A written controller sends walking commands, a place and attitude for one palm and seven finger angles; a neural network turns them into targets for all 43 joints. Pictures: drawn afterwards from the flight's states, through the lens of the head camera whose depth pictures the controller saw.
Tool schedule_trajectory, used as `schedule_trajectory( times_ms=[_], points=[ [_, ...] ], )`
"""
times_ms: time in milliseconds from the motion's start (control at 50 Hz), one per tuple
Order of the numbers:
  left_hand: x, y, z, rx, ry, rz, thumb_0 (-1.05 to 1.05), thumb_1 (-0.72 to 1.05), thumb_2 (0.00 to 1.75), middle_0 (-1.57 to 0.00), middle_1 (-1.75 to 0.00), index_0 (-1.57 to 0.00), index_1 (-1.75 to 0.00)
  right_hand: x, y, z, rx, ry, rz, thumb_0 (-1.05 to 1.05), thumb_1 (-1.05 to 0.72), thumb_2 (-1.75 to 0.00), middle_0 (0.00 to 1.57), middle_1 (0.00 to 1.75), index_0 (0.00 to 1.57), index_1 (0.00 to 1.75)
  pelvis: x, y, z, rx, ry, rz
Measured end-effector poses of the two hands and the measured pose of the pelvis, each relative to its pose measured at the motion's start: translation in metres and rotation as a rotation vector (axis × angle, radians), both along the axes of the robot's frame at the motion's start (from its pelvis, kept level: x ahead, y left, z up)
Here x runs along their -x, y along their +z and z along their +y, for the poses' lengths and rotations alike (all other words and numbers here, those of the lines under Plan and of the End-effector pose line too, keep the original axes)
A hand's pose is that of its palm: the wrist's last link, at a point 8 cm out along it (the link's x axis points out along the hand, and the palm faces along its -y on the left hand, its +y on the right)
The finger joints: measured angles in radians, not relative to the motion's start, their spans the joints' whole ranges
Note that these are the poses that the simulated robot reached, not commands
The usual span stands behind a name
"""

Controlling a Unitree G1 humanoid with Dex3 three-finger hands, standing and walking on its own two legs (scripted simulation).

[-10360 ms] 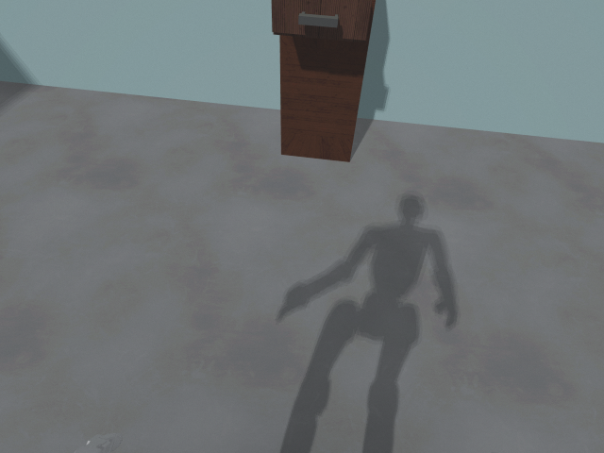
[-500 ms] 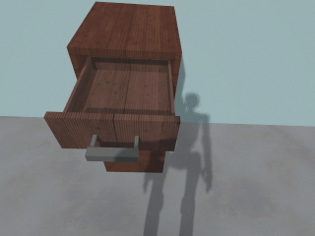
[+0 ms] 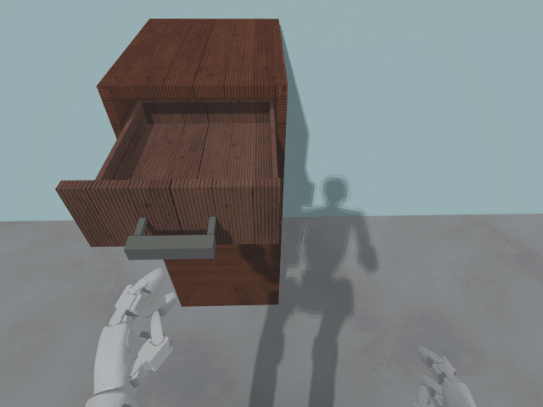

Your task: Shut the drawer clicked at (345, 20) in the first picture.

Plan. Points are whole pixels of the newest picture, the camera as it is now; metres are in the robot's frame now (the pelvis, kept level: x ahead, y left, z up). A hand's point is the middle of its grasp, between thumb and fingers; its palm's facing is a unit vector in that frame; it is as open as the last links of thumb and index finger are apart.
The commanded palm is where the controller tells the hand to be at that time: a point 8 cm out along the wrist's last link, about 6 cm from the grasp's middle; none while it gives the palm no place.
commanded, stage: raise the hand and make a fist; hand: left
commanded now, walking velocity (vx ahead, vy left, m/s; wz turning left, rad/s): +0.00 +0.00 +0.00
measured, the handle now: (174, 235) +0.36 +0.16 +0.08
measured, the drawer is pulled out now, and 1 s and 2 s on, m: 0.28 0.26 0.26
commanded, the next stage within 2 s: bring the fist close to the handle in 1.58 s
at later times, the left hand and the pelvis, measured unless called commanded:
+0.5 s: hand (168, 345) +0.20 +0.14 +0.06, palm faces +0.02 -1.00 -0.03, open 3.9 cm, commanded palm +0.14 +0.20 +0.08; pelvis +0.02 -0.03 -0.01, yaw +0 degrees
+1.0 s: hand (136, 330) +0.18 +0.15 +0.15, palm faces +0.04 -1.00 -0.01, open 3.1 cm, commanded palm +0.13 +0.19 +0.15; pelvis +0.02 +0.01 +0.00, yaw +1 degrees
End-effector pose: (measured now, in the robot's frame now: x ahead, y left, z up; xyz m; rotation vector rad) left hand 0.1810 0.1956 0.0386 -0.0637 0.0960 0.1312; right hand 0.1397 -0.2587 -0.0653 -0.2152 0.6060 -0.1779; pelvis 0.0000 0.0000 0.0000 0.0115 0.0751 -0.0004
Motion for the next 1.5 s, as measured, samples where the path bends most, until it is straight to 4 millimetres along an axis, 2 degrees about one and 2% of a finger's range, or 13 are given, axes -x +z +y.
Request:
schedule_trajectory(
  times_ms=[60, 120, 180, 240, 320, 440, 580, 680, 780, 940, 1140, 1260, 1500],
  points=[
    [0.029, -0.030, -0.008, 0.006, -0.072, 0.025, 0.01, 0.92, 0.90, -0.41, -0.53, -0.35, -0.51, -0.030, 0.016, -0.007, 0.045, 0.070, -0.069, 0.02, -0.91, -0.90, 0.20, 0.30, 0.20, 0.30, 0.005, -0.013, -0.013, 0.001, 0.001, 0.029],
    [0.057, -0.041, -0.001, -0.071, -0.076, 0.073, 0.01, 0.91, 0.90, -0.47, -0.60, -0.43, -0.58, -0.057, 0.022, -0.009, 0.072, 0.129, -0.125, 0.02, -0.91, -0.90, 0.20, 0.30, 0.20, 0.30, 0.008, -0.023, -0.022, 0.011, 0.014, 0.045],
    [0.069, -0.021, 0.014, -0.130, 0.011, 0.006, 0.02, 0.90, 0.90, -0.53, -0.66, -0.51, -0.65, -0.075, 0.019, -0.003, 0.052, 0.160, -0.163, 0.02, -0.91, -0.90, 0.20, 0.30, 0.20, 0.30, 0.008, -0.029, -0.027, 0.023, 0.031, 0.053],
    [0.062, 0.011, 0.021, -0.152, 0.076, -0.152, 0.02, 0.90, 0.90, -0.59, -0.73, -0.58, -0.72, -0.082, 0.008, 0.009, 0.007, 0.188, -0.172, 0.02, -0.91, -0.90, 0.19, 0.30, 0.20, 0.30, 0.008, -0.032, -0.031, 0.036, 0.050, 0.055],
    [0.030, 0.031, 0.003, -0.127, -0.037, -0.232, 0.02, 0.90, 0.90, -0.67, -0.81, -0.66, -0.81, -0.073, -0.009, 0.024, -0.060, 0.196, -0.116, 0.02, -0.91, -0.90, 0.20, 0.30, 0.20, 0.30, 0.007, -0.028, -0.033, 0.036, 0.055, 0.056],
    [-0.001, 0.014, -0.018, -0.080, -0.216, 0.029, 0.01, 0.90, 0.90, -0.79, -0.94, -0.79, -0.94, -0.039, -0.021, 0.020, -0.109, 0.082, 0.024, 0.02, -0.90, -0.90, 0.20, 0.30, 0.21, 0.30, -0.007, -0.014, -0.033, 0.007, 0.022, 0.047],
    [0.022, 0.051, 0.016, -0.129, 0.014, -0.042, 0.02, 0.90, 0.90, -0.93, -1.09, -0.93, -1.09, -0.020, -0.017, 0.001, -0.066, 0.006, 0.079, 0.02, -0.90, -0.90, 0.20, 0.30, 0.21, 0.30, -0.021, -0.005, -0.024, 0.007, 0.006, 0.030],
    [0.034, 0.061, 0.008, -0.106, -0.048, -0.100, 0.01, 0.90, 0.90, -1.02, -1.20, -1.03, -1.20, -0.032, -0.009, 0.001, -0.026, 0.047, 0.029, 0.02, -0.90, -0.90, 0.20, 0.30, 0.20, 0.30, -0.018, -0.006, -0.012, 0.024, 0.024, 0.028],
    [0.027, 0.062, -0.007, -0.085, -0.152, -0.092, 0.01, 0.90, 0.90, -1.13, -1.31, -1.13, -1.31, -0.050, 0.006, 0.019, -0.027, 0.073, -0.070, 0.02, -0.91, -0.90, 0.20, 0.30, 0.20, 0.30, -0.014, -0.005, -0.002, 0.028, 0.023, 0.020],
    [0.022, 0.102, 0.009, -0.105, -0.067, -0.217, 0.02, 0.90, 0.90, -1.29, -1.48, -1.29, -1.48, -0.072, 0.028, 0.063, -0.100, 0.144, -0.181, 0.02, -0.90, -0.90, 0.20, 0.30, 0.20, 0.30, -0.019, 0.000, 0.009, 0.031, 0.017, -0.022],
    [0.033, 0.122, -0.011, -0.106, -0.156, -0.179, 0.01, 0.90, 0.90, -1.38, -1.59, -1.39, -1.58, -0.073, 0.034, 0.090, -0.132, 0.219, -0.180, 0.02, -0.90, -0.90, 0.20, 0.30, 0.21, 0.30, -0.014, 0.005, 0.019, 0.034, 0.024, -0.073],
    [0.029, 0.139, -0.001, -0.143, -0.102, -0.228, 0.01, 0.89, 0.90, -1.40, -1.60, -1.40, -1.59, -0.064, 0.029, 0.088, -0.143, 0.217, -0.141, 0.02, -0.90, -0.90, 0.20, 0.30, 0.21, 0.30, -0.010, 0.007, 0.017, 0.029, 0.021, -0.086],
    [0.031, 0.130, -0.022, -0.130, -0.134, -0.147, 0.02, 0.90, 0.90, -1.40, -1.60, -1.40, -1.60, -0.050, 0.028, 0.056, -0.117, 0.167, -0.116, 0.02, -0.90, -0.90, 0.20, 0.30, 0.21, 0.30, -0.009, 0.011, 0.004, 0.019, 0.017, -0.097]
  ],
)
